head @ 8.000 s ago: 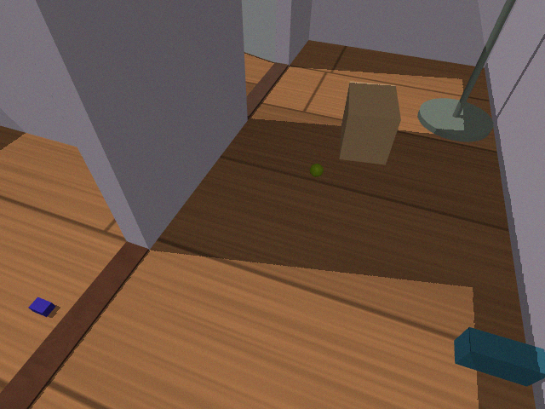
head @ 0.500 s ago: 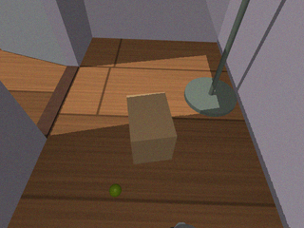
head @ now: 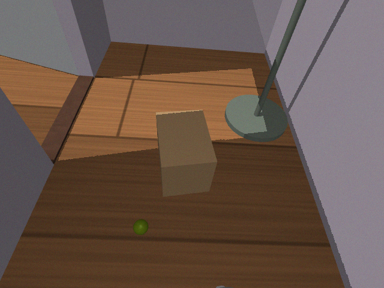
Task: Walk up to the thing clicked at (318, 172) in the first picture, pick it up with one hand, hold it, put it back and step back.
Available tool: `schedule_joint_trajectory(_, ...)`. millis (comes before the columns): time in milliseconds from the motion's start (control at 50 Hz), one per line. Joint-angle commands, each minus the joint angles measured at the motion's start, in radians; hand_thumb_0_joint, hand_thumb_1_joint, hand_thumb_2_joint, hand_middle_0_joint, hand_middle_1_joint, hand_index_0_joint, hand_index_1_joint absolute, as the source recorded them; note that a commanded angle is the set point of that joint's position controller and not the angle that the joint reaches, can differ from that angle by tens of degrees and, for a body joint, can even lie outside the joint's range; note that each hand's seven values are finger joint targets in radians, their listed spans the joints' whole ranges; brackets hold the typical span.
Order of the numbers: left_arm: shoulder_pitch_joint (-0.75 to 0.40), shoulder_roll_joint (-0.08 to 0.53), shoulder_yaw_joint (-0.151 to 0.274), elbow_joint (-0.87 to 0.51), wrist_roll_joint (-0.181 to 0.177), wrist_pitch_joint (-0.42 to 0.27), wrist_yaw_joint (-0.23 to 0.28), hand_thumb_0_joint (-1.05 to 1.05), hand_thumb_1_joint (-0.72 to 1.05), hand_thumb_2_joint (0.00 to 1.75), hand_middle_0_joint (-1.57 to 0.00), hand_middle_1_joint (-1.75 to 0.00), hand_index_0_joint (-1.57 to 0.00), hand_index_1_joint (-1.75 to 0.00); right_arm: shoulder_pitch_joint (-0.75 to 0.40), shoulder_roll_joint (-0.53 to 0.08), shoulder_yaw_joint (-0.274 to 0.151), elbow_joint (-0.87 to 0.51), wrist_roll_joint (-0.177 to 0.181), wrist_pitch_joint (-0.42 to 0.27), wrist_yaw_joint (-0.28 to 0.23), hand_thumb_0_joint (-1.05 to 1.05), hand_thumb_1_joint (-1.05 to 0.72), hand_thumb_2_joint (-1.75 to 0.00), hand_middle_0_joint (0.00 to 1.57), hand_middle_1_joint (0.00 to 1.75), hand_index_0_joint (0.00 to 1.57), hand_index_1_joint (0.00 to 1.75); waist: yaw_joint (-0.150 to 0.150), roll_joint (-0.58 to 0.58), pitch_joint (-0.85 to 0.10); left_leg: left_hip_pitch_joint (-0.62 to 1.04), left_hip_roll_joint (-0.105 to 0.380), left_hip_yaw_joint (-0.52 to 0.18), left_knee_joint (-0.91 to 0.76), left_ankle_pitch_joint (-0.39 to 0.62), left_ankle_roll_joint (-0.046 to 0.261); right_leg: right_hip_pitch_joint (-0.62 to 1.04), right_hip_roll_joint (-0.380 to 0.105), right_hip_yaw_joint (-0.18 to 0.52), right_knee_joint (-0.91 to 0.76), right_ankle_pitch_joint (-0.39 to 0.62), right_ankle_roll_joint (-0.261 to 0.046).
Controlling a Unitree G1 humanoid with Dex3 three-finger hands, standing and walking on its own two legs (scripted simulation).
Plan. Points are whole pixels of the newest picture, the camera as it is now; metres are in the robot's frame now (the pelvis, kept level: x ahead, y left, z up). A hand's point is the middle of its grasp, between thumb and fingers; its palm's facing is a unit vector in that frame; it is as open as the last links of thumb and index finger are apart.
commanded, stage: walk up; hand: left
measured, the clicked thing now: (140, 227) +0.50 +0.22 -0.72
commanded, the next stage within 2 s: none
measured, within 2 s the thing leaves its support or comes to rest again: neither
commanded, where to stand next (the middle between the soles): +0.15 -0.02 m, yaw +1 degrees
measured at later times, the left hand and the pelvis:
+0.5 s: hand out of the picture +0.08 +0.27 -0.16, palm faces +0.01 -0.93 -0.36, open 7.3 cm; pelvis +0.01 +0.00 -0.01, yaw +0 degrees
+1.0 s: hand out of the picture +0.11 +0.23 -0.14, palm faces +0.01 -0.94 -0.33, open 7.3 cm; pelvis +0.03 -0.02 +0.01, yaw +1 degrees
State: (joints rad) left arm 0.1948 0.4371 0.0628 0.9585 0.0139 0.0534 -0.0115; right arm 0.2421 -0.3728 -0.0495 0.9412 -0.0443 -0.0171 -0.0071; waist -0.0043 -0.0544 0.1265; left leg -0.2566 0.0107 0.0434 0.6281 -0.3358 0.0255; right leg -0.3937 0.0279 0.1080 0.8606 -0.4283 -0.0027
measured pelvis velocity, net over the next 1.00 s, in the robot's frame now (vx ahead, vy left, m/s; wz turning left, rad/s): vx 0.03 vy -0.02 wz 0.02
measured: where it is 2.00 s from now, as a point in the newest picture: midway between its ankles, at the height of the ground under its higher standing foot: outside the picture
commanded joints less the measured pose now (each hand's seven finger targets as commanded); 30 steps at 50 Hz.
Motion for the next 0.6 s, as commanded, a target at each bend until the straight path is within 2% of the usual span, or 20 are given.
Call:
schedule_joint_trajectory(0,-0.102,0.151,0.029,-0.110,0.019,-0.075,-0.004,0.00,0.90,0.90,-0.20,-0.30,-0.20,-0.30,0.033,-0.314,-0.085,-0.082,-0.003,-0.024,0.002,0.00,-0.90,-0.90,0.20,0.30,0.20,0.30,-0.062,0.254,-0.089,0.190,0.240,-0.290,-0.228,0.019,0.184,-0.060,0.003,-0.116,-0.197,-0.117,-0.014)
schedule_joint_trajectory(40,0.004,0.141,0.031,-0.067,0.019,-0.094,-0.001,0.00,0.90,0.90,-0.20,-0.30,-0.20,-0.30,0.004,-0.316,-0.086,-0.101,0.010,-0.013,0.014,0.00,-0.90,-0.90,0.20,0.30,0.20,0.30,-0.010,0.234,-0.094,0.111,0.231,-0.253,-0.164,0.065,0.177,0.107,0.000,-0.148,-0.398,0.007,-0.041)
schedule_joint_trajectory(60,0.057,0.145,0.036,-0.050,0.022,-0.106,0.001,0.00,0.90,0.90,-0.20,-0.30,-0.20,-0.30,-0.016,-0.281,-0.072,-0.114,0.018,-0.010,0.019,0.00,-0.90,-0.90,0.20,0.30,0.20,0.30,0.023,0.192,-0.112,0.036,0.188,-0.185,-0.083,0.126,0.138,0.247,-0.002,-0.132,-0.487,0.076,-0.057)
schedule_joint_trajectory(80,0.116,0.205,0.054,-0.038,0.027,-0.115,0.006,0.00,0.90,0.90,-0.20,-0.30,-0.20,-0.30,-0.051,-0.221,-0.050,-0.144,0.032,-0.013,0.021,0.00,-0.90,-0.90,0.20,0.30,0.20,0.30,0.054,0.044,-0.137,-0.164,0.097,-0.115,0.068,0.069,0.075,0.403,-0.092,0.096,-0.506,-0.008,-0.100)
schedule_joint_trajectory(100,0.157,0.288,0.074,-0.035,0.023,-0.114,0.006,0.00,0.90,0.90,-0.20,-0.30,-0.20,-0.30,-0.096,-0.192,-0.041,-0.169,0.031,-0.015,0.020,0.00,-0.90,-0.90,0.20,0.30,0.20,0.30,0.082,-0.146,-0.087,-0.386,-0.040,-0.009,0.248,-0.171,0.024,0.444,-0.297,0.431,-0.598,-0.166,-0.197)
schedule_joint_trajectory(120,0.151,0.317,0.082,-0.060,0.024,-0.118,0.001,0.00,0.90,0.90,-0.20,-0.30,-0.20,-0.30,-0.113,-0.232,-0.054,-0.169,0.024,-0.018,0.010,0.00,-0.90,-0.90,0.20,0.30,0.20,0.30,0.095,-0.125,-0.023,-0.437,-0.018,-0.128,0.353,-0.275,0.017,0.391,-0.412,0.537,-0.608,-0.078,-0.290)
schedule_joint_trajectory(140,0.130,0.292,0.078,-0.073,0.012,-0.118,0.002,0.00,0.90,0.90,-0.20,-0.30,-0.20,-0.30,-0.087,-0.251,-0.055,-0.153,0.032,-0.024,0.010,0.00,-0.90,-0.90,0.20,0.30,0.20,0.30,0.083,-0.044,-0.005,-0.430,-0.003,-0.176,0.393,-0.238,0.018,0.371,-0.408,0.462,-0.599,-0.006,-0.297)
schedule_joint_trajectory(160,0.106,0.260,0.069,-0.086,0.008,-0.118,0.006,0.00,0.90,0.90,-0.20,-0.30,-0.20,-0.30,-0.062,-0.252,-0.055,-0.139,0.038,-0.031,0.012,0.00,-0.90,-0.90,0.20,0.30,0.20,0.30,0.064,-0.024,0.005,-0.419,0.004,-0.183,0.379,-0.184,0.016,0.368,-0.359,0.363,-0.577,0.075,-0.276)
schedule_joint_trajectory(220,0.074,0.226,0.055,-0.108,0.007,-0.120,0.006,0.00,0.90,0.90,-0.20,-0.30,-0.20,-0.30,0.022,-0.233,-0.055,-0.104,0.035,-0.040,0.020,0.00,-0.90,-0.90,0.20,0.30,0.20,0.30,0.029,-0.092,-0.022,-0.271,-0.001,-0.104,0.258,-0.103,-0.009,0.272,-0.256,0.144,-0.548,0.254,-0.217)
schedule_joint_trajectory(280,0.015,0.206,0.044,-0.139,0.016,-0.106,0.003,0.00,0.90,0.90,-0.20,-0.30,-0.20,-0.30,0.014,-0.201,-0.048,-0.091,0.040,-0.040,0.021,0.00,-0.90,-0.90,0.20,0.30,0.20,0.30,0.019,-0.134,-0.045,-0.083,0.008,-0.029,0.083,-0.009,-0.026,0.131,-0.243,0.044,-0.501,0.369,-0.199)
schedule_joint_trajectory(300,0.014,0.192,0.036,-0.132,0.007,-0.098,0.004,0.00,0.90,0.90,-0.20,-0.30,-0.20,-0.30,-0.006,-0.192,-0.048,-0.079,0.039,-0.043,0.017,0.00,-0.90,-0.90,0.20,0.30,0.20,0.30,0.021,-0.100,-0.056,-0.019,-0.010,-0.009,0.018,0.064,-0.030,0.102,-0.213,0.002,-0.444,0.417,-0.178)
schedule_joint_trajectory(340,-0.013,0.161,0.019,-0.140,-0.008,-0.078,0.003,0.00,0.90,0.90,-0.20,-0.30,-0.20,-0.30,0.040,-0.177,-0.048,-0.052,0.036,-0.049,0.005,0.00,-0.90,-0.90,0.20,0.30,0.20,0.30,-0.016,-0.066,-0.100,0.159,-0.036,-0.001,-0.115,0.227,-0.018,0.013,-0.181,-0.035,-0.307,0.429,-0.132)
schedule_joint_trajectory(360,-0.021,0.127,0.005,-0.146,-0.015,-0.072,0.005,0.00,0.90,0.90,-0.20,-0.30,-0.20,-0.30,0.062,-0.207,-0.056,-0.048,0.028,-0.052,-0.004,0.00,-0.90,-0.90,0.20,0.30,0.20,0.30,-0.041,-0.001,-0.126,0.209,0.008,-0.060,-0.178,0.269,-0.001,-0.012,-0.151,-0.049,-0.243,0.383,-0.095)
schedule_joint_trajectory(380,0.006,0.078,-0.008,-0.149,-0.028,-0.068,0.007,0.00,0.90,0.90,-0.20,-0.30,-0.20,-0.30,0.073,-0.269,-0.065,-0.050,0.017,-0.060,-0.014,0.00,-0.90,-0.90,0.20,0.30,0.20,0.30,-0.026,0.155,-0.164,0.225,0.191,-0.312,-0.246,0.334,0.042,-0.047,-0.062,-0.056,-0.118,0.216,-0.045)
schedule_joint_trajectory(400,0.059,0.090,-0.007,-0.126,-0.034,-0.049,0.013,0.00,0.90,0.90,-0.20,-0.30,-0.20,-0.30,0.018,-0.308,-0.063,-0.081,0.023,-0.065,-0.019,0.00,-0.90,-0.90,0.20,0.30,0.20,0.30,0.007,0.161,-0.181,0.125,0.360,-0.532,-0.314,0.240,0.166,-0.004,-0.021,-0.050,-0.047,-0.115,-0.022)
schedule_joint_trajectory(420,0.064,0.161,0.017,-0.087,-0.028,-0.038,0.021,0.00,0.90,0.90,-0.20,-0.30,-0.20,-0.30,-0.023,-0.338,-0.070,-0.077,0.032,-0.060,-0.018,0.00,-0.90,-0.90,0.20,0.30,0.20,0.30,0.005,0.147,-0.165,0.022,0.370,-0.552,-0.312,0.146,0.233,0.080,-0.059,-0.012,0.019,-0.179,-0.027)
schedule_joint_trajectory(480,0.066,0.157,0.021,-0.045,-0.019,-0.038,0.014,0.00,0.90,0.90,-0.20,-0.30,-0.20,-0.30,-0.120,-0.286,-0.049,-0.082,0.023,-0.051,-0.021,0.00,-0.90,-0.90,0.20,0.30,0.20,0.30,0.031,0.194,-0.115,-0.064,0.268,-0.379,-0.305,0.026,0.158,0.087,-0.086,-0.032,-0.039,-0.099,-0.038)
schedule_joint_trajectory(540,0.120,0.140,0.028,0.006,-0.006,-0.051,0.004,0.00,0.90,0.90,-0.20,-0.30,-0.20,-0.30,-0.158,-0.281,-0.044,-0.075,0.023,-0.030,-0.008,0.00,-0.90,-0.90,0.20,0.30,0.20,0.30,0.046,0.218,-0.137,-0.146,0.201,-0.272,-0.257,-0.098,0.111,0.228,-0.054,-0.101,-0.278,0.050,-0.034)
schedule_joint_trajectory(560,0.121,0.140,0.029,0.018,0.000,-0.054,0.004,0.00,0.90,0.90,-0.20,-0.30,-0.20,-0.30,-0.159,-0.255,-0.037,-0.075,0.028,-0.021,-0.006,0.00,-0.90,-0.90,0.20,0.30,0.20,0.30,0.048,0.191,-0.135,-0.183,0.178,-0.250,-0.248,-0.161,0.080,0.255,-0.043,-0.102,-0.303,0.063,-0.041)
schedule_joint_trajectory(580,0.103,0.153,0.030,0.014,0.008,-0.058,0.005,0.00,0.90,0.90,-0.20,-0.30,-0.20,-0.30,-0.146,-0.234,-0.031,-0.072,0.033,-0.014,-0.003,0.00,-0.90,-0.90,0.20,0.30,0.20,0.30,0.038,0.142,-0.122,-0.207,0.152,-0.234,-0.241,-0.238,0.044,0.242,-0.070,-0.045,-0.372,0.027,-0.056)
